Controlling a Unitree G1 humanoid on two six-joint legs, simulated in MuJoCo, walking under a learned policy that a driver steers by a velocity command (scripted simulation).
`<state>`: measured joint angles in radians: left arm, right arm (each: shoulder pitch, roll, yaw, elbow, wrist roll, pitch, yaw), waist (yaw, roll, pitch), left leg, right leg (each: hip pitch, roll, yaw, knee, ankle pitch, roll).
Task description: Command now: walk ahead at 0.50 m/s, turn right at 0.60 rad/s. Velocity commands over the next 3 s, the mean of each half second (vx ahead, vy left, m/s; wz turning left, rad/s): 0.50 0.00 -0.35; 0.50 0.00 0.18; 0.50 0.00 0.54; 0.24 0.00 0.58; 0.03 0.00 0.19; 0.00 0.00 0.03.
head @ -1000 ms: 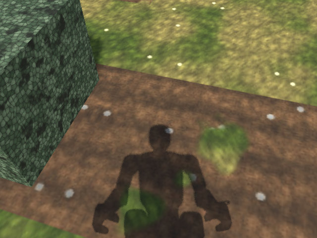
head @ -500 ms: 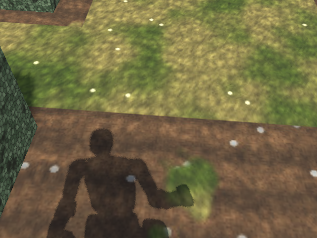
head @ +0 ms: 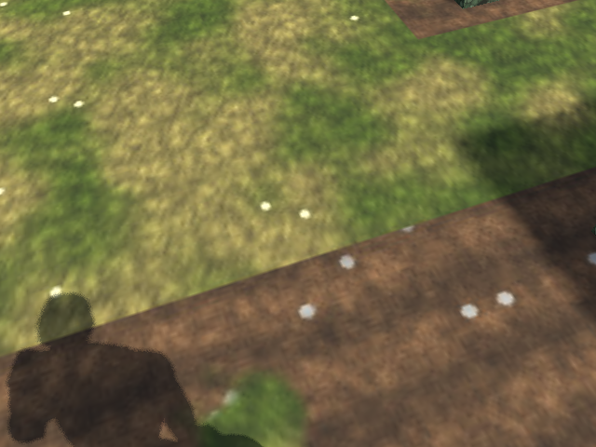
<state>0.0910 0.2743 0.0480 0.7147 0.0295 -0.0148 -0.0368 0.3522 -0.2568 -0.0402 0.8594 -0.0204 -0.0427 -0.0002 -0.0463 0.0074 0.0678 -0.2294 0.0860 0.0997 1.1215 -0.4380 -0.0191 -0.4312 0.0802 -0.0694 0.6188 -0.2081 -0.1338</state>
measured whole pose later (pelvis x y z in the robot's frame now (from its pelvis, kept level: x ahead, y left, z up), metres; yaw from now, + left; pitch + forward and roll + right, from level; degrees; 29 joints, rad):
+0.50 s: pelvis +0.28 +0.01 +0.00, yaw -9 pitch +1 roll +0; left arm 0.47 0.28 0.04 0.91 0.02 -0.06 0.01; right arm 0.07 -0.25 -0.02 0.71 -0.04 -0.05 0.02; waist 0.07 0.00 0.03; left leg -0.46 -0.01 0.06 0.53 -0.09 0.07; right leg 0.09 0.11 0.13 0.42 -0.46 -0.10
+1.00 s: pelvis +0.54 -0.03 +0.01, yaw +0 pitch +1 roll +2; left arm 0.01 0.23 -0.01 0.74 0.03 -0.07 -0.01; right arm 0.48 -0.25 -0.05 0.92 -0.01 -0.05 0.01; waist -0.10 -0.02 0.03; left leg -0.02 -0.09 -0.10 0.42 -0.41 0.05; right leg -0.44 -0.01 0.01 0.49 -0.11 -0.01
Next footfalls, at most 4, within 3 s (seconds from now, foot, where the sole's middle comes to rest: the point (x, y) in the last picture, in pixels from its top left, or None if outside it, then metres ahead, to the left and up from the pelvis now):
0.48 left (272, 445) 0.45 0.08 -0.76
1.00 right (364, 336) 0.69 -0.14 -0.76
1.54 left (253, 263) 0.91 0.12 -0.76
2.10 right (279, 202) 1.11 0.05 -0.76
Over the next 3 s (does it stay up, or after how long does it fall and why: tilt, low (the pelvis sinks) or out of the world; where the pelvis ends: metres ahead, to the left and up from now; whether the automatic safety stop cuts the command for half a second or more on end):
stays up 0.98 0.09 0.02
